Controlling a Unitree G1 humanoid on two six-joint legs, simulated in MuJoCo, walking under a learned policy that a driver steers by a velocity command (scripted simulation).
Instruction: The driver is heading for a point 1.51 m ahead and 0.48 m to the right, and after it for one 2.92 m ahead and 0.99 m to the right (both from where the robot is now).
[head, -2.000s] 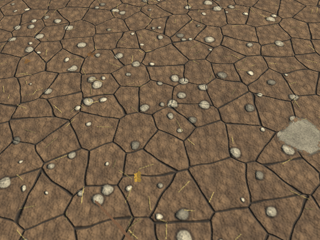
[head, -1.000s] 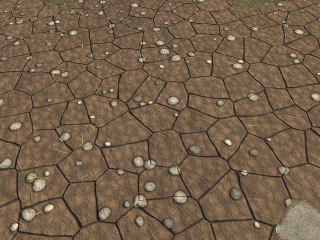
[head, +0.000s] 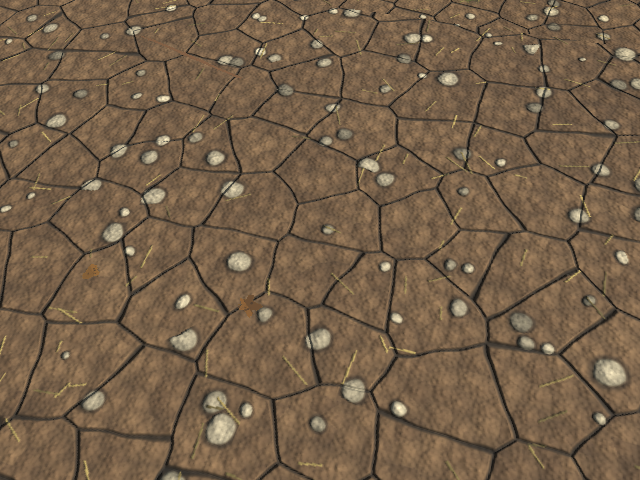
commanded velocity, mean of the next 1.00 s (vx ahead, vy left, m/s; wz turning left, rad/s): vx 0.02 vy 0.00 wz -0.27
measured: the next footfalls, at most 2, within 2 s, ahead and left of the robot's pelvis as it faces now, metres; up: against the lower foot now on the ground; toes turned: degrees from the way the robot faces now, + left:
left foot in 0.22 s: +0.05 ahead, +0.12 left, +0.00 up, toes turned +1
right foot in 0.60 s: -0.01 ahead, -0.08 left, +0.00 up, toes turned -11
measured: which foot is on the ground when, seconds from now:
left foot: up 0.00-0.20, down 0.22-0.60, up 0.62-1.00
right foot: down 0.00-0.24, up 0.26-0.58, down 0.60-1.00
